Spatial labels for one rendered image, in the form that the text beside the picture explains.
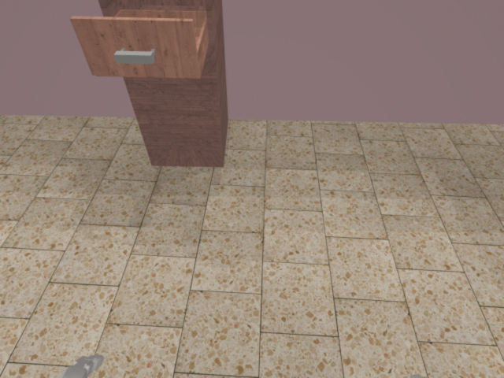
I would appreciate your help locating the robot left hand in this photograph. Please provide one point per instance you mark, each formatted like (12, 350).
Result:
(83, 367)

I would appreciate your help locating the handle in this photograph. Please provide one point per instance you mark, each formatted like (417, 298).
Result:
(134, 57)

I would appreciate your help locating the cabinet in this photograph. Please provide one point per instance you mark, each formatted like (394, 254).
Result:
(183, 121)

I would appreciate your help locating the drawer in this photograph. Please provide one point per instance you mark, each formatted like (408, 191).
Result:
(180, 39)

